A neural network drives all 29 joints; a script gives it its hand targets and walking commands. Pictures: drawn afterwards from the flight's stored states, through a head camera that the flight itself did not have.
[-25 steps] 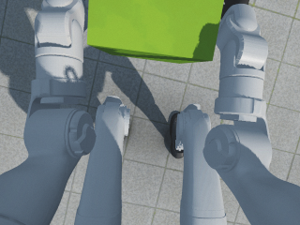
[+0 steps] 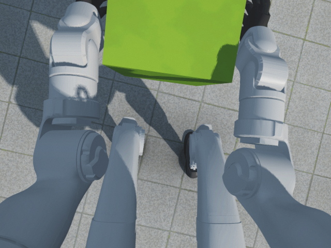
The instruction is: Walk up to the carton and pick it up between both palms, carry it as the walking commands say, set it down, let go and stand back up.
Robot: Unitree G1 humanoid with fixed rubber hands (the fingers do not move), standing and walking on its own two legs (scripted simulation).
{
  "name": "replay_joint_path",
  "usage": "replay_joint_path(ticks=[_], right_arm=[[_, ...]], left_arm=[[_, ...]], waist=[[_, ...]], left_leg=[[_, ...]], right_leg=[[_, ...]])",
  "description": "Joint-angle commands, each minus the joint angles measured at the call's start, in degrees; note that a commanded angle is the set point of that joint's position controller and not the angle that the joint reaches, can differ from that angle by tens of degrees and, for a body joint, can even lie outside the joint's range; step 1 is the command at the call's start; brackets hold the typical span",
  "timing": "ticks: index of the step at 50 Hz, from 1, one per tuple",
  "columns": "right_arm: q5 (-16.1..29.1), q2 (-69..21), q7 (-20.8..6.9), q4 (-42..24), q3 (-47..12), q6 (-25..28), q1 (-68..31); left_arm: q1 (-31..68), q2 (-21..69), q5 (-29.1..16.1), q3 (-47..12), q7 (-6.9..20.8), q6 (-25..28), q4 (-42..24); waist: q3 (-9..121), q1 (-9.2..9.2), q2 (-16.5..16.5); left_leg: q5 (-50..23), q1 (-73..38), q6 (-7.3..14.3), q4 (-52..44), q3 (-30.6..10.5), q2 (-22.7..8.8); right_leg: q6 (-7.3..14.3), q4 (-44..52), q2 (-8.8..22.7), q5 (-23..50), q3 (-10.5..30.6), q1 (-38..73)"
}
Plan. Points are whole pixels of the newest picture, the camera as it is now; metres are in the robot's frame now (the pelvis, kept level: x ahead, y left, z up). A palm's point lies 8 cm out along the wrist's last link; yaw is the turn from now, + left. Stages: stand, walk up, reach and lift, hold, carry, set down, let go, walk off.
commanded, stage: reach and lift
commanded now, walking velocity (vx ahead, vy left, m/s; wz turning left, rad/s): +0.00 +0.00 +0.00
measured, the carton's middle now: (170, 27) +0.53 +0.02 -0.11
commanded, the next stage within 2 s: none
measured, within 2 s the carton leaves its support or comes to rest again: neither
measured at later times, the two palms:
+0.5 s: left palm (77, 1) +0.50 +0.16 +0.02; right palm (279, 26) +0.49 -0.13 +0.03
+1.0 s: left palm out of the picture +0.48 +0.15 +0.11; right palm out of the picture +0.46 -0.14 +0.11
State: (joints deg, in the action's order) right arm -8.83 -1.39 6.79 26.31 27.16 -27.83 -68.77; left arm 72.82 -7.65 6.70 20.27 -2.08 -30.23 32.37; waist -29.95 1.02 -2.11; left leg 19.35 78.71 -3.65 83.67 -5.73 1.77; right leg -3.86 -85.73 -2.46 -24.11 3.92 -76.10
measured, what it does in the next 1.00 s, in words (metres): rises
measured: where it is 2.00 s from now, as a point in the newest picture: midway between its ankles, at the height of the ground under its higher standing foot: (161, 158)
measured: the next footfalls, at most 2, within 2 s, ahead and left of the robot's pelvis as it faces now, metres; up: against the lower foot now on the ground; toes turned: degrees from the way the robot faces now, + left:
none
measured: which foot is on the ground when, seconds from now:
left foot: down 0.00-1.00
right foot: down 0.00-1.00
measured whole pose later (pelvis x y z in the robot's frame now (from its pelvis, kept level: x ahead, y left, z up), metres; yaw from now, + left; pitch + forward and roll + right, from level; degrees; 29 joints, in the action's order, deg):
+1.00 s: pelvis +0.04 +0.00 +0.13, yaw +0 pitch +5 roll +0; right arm -12.7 -8.1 4.3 23.5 24.9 -26.6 -46.8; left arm 49.5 0.9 11.9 21.0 0.4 -28.6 27.0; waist -22.3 0.4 -2.4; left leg 11.8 44.4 -2.6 50.7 -4.5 0.4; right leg -2.8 -53.1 -1.1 -16.0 4.8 -42.7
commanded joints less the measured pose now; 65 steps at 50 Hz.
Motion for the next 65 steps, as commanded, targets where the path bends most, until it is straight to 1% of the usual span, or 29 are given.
replay_joint_path(ticks=[1, 4, 6, 7, 9, 10, 14, 16, 17, 18, 19, 20, 22, 27, 32, 34, 39, 44, 45, 46, 49, 51, 54, 55, 56, 57, 59, 62, 65], right_arm=[[13.17, -63.41, -19.88, 1.38, -42.06, -0.95, -40.92], [12.72, -63.53, -19.59, -0.25, -43.07, -0.45, -40.66], [13.49, -65.15, -19.60, -1.62, -45.18, -0.19, -39.32], [14.00, -64.95, -19.55, -1.65, -45.33, -0.32, -38.17], [13.84, -65.42, -19.13, -2.67, -46.37, -0.09, -36.18], [12.56, -64.76, -19.11, -1.11, -45.28, -0.11, -33.76], [12.63, -64.94, -18.95, -1.61, -45.49, 0.61, -32.63], [12.82, -65.64, -19.09, -3.86, -47.36, 0.89, -32.69], [11.92, -64.97, -19.03, -1.08, -45.23, 0.81, -31.79], [12.98, -65.84, -19.12, -4.79, -47.49, 1.04, -32.39], [11.87, -64.98, -19.12, -0.53, -44.92, 0.69, -29.89], [11.72, -65.11, -19.26, -0.97, -44.75, 0.83, -28.96], [12.08, -64.96, -19.37, -2.49, -45.99, 1.10, -29.62], [10.12, -64.53, -19.87, -1.75, -44.18, 0.92, -28.38], [10.17, -66.40, -20.35, -2.21, -45.63, 1.01, -27.97], [9.37, -65.59, -20.70, 0.35, -43.59, 0.70, -24.48], [9.04, -65.60, -21.06, -3.23, -44.78, 1.23, -24.16], [7.60, -65.77, -21.52, -0.31, -43.21, 1.15, -21.05], [7.54, -66.38, -21.70, -1.75, -43.62, 1.13, -20.09], [6.57, -66.77, -21.91, -0.01, -42.69, 1.12, -18.37], [6.56, -67.59, -22.25, -0.75, -43.66, 1.25, -15.78], [4.27, -66.54, -22.20, 3.46, -39.35, 1.05, -12.88], [2.24, -69.32, -22.82, 8.36, -36.99, 0.48, -5.57], [2.85, -69.99, -22.92, 6.81, -37.70, 0.53, -5.20], [1.04, -69.32, -22.91, 10.99, -34.99, -0.16, -2.84], [0.70, -68.42, -23.08, 9.64, -33.64, -0.16, -3.51], [-0.77, -67.21, -23.14, 13.61, -29.33, -1.06, 0.06], [-1.23, -66.01, -22.79, 12.23, -29.07, -1.92, 3.45], [-1.16, -64.35, -21.95, 11.39, -28.23, -3.01, 10.02]], left_arm=[[41.34, 65.28, -13.40, -37.70, 17.67, 2.43, -6.45], [37.72, 66.65, -12.79, -36.90, 17.95, 2.43, -4.85], [36.11, 67.24, -13.16, -38.13, 18.09, 2.97, -6.45], [37.31, 66.90, -13.77, -39.52, 17.94, 3.16, -9.21], [33.30, 66.75, -13.30, -38.81, 18.12, 3.25, -7.87], [33.64, 67.75, -13.59, -39.76, 18.12, 3.42, -8.57], [32.50, 67.45, -13.29, -40.90, 18.13, 3.79, -8.84], [31.97, 67.58, -13.63, -41.74, 18.06, 4.00, -11.00], [31.53, 66.22, -12.59, -40.31, 18.17, 4.00, -8.35], [30.92, 67.55, -13.31, -42.06, 17.89, 4.11, -11.90], [29.97, 66.76, -12.29, -40.48, 17.91, 3.85, -8.55], [30.98, 68.03, -12.55, -41.60, 17.92, 4.06, -10.77], [29.35, 67.60, -12.30, -42.03, 17.91, 3.94, -10.31], [28.01, 68.85, -11.48, -40.56, 18.30, 3.80, -8.88], [25.21, 68.08, -9.90, -38.85, 18.83, 4.10, -8.16], [24.19, 68.82, -9.07, -38.28, 18.84, 3.80, -7.50], [25.31, 69.66, -10.12, -41.06, 18.88, 4.19, -12.62], [19.00, 69.95, -6.60, -37.96, 19.21, 3.85, -6.35], [19.86, 71.51, -7.59, -39.41, 19.12, 4.05, -9.76], [19.03, 71.45, -6.62, -39.17, 19.11, 4.12, -8.93], [17.57, 71.76, -7.02, -39.27, 19.31, 4.60, -11.15], [11.97, 73.41, -4.10, -35.71, 19.25, 3.60, -4.01], [6.25, 74.18, -0.99, -32.32, 19.24, 3.10, -0.65], [5.74, 74.25, -1.68, -32.42, 19.24, 3.11, -1.52], [3.36, 73.57, -0.15, -29.00, 19.43, 2.45, 2.39], [2.85, 74.87, 0.28, -27.95, 19.49, 2.03, 3.00], [-0.75, 73.55, 1.79, -24.71, 19.47, 0.77, 6.44], [-4.25, 73.53, 1.27, -24.55, 19.78, -0.16, 6.31], [-9.97, 73.81, 0.24, -25.55, 19.53, -0.97, 5.74]], waist=[[133.51, 0.53, 4.65], [132.02, 0.43, 2.46], [132.10, 1.91, 2.38], [134.30, 0.89, 3.60], [133.01, 1.57, 1.37], [131.66, -0.06, 1.61], [127.87, 0.50, 3.36], [131.15, 0.48, 2.31], [124.66, 0.21, 2.51], [130.19, 0.58, 2.27], [123.77, -0.31, 2.36], [124.90, -0.15, 4.26], [124.91, 0.64, 4.45], [120.19, -0.96, 3.01], [118.01, 1.11, 1.25], [114.69, 0.24, 3.75], [116.58, -1.28, 3.30], [103.21, -0.03, 4.05], [107.59, -0.60, 4.01], [103.28, -1.13, 3.59], [101.05, -0.18, 3.08], [88.19, -0.83, 4.28], [75.02, 0.68, 3.45], [74.70, 0.85, 2.61], [66.42, 1.09, 2.29], [65.90, 0.56, 3.36], [57.18, 0.37, 3.77], [55.39, -0.50, 3.70], [53.27, -2.75, 4.28]], left_leg=[[0.15, -46.35, 1.90, -12.81, 8.42, 6.89], [-0.75, -45.79, 2.16, -14.34, 8.30, 7.13], [-3.64, -47.95, 2.58, -15.32, 7.93, 7.24], [-4.68, -49.75, 2.20, -15.24, 8.38, 7.20], [-6.78, -49.46, 2.69, -16.10, 8.45, 7.35], [-6.76, -50.06, 2.23, -16.99, 8.15, 7.19], [-5.44, -51.82, 2.42, -19.36, 7.14, 7.13], [-6.98, -54.35, 2.30, -19.75, 7.15, 7.15], [-4.72, -52.09, 2.63, -20.65, 6.80, 6.91], [-6.72, -56.32, 2.61, -21.06, 6.57, 7.20], [-4.68, -53.88, 2.64, -21.85, 6.62, 6.80], [-5.27, -56.12, 2.26, -22.84, 6.87, 6.94], [-5.01, -57.87, 2.33, -23.62, 6.68, 6.84], [-2.50, -59.18, 2.52, -27.11, 6.00, 6.52], [-4.17, -60.37, 3.37, -29.62, 6.19, 6.30], [-3.36, -62.48, 3.03, -31.53, 6.07, 6.12], [-5.47, -68.02, 2.58, -34.65, 5.50, 6.02], [-2.72, -66.15, 3.10, -38.54, 5.76, 5.65], [-4.75, -70.50, 2.77, -39.47, 5.74, 5.87], [-3.87, -69.32, 2.90, -39.95, 5.18, 5.54], [-7.04, -71.34, 2.85, -41.68, 5.51, 5.71], [-2.76, -67.18, 2.75, -43.73, 4.83, 5.29], [-2.69, -65.87, 3.20, -46.40, 5.33, 5.24], [-4.16, -67.02, 3.33, -47.40, 5.30, 5.14], [-1.27, -62.99, 3.41, -48.60, 5.69, 4.86], [-0.29, -63.67, 3.22, -49.55, 5.55, 5.17], [2.74, -64.22, 3.47, -51.75, 4.67, 4.97], [-1.67, -68.18, 3.34, -54.13, 3.84, 5.05], [-9.71, -70.51, 2.82, -56.52, 4.48, 5.38]], right_leg=[[2.11, 16.39, -6.90, -1.45, -6.55, 24.73], [1.91, 18.03, -6.71, -0.61, -6.34, 27.50], [1.85, 18.59, -6.67, 2.04, -5.67, 29.08], [1.94, 19.14, -6.62, 2.78, -5.52, 30.53], [1.48, 20.26, -6.70, 4.57, -5.34, 33.12], [1.77, 21.25, -6.60, 4.73, -5.14, 33.04], [2.06, 22.88, -6.39, 3.55, -4.82, 33.10], [2.13, 23.77, -6.45, 5.21, -4.70, 36.03], [1.97, 24.25, -6.30, 3.12, -4.69, 33.05], [2.04, 24.61, -6.40, 5.10, -4.69, 36.69], [2.00, 25.68, -6.17, 2.77, -4.70, 33.92], [2.44, 26.52, -6.20, 3.72, -4.57, 35.87], [2.52, 27.20, -6.10, 3.25, -4.40, 36.31], [2.73, 31.22, -5.94, 0.85, -4.58, 37.93], [2.28, 33.84, -5.69, 2.14, -4.00, 42.01], [2.70, 35.85, -5.44, 1.53, -4.31, 41.18], [2.97, 38.90, -5.40, 4.06, -4.07, 46.75], [2.78, 42.82, -4.95, 1.33, -3.57, 45.43], [2.98, 43.83, -4.99, 3.43, -3.39, 48.61], [3.08, 44.08, -5.12, 2.79, -3.61, 46.95], [2.99, 45.80, -5.01, 6.05, -3.50, 50.43], [3.39, 47.12, -4.51, 3.23, -3.45, 46.22], [3.18, 49.48, -4.59, 3.29, -3.88, 43.53], [3.15, 50.31, -4.49, 5.03, -3.47, 45.97], [3.21, 51.45, -4.09, 1.89, -3.46, 43.29], [3.55, 52.31, -4.02, 1.49, -3.34, 45.05], [3.73, 54.21, -3.62, -1.67, -3.52, 42.85], [3.85, 56.88, -3.32, 1.81, -3.90, 46.96], [3.38, 59.73, -3.65, 9.42, -3.76, 53.46]])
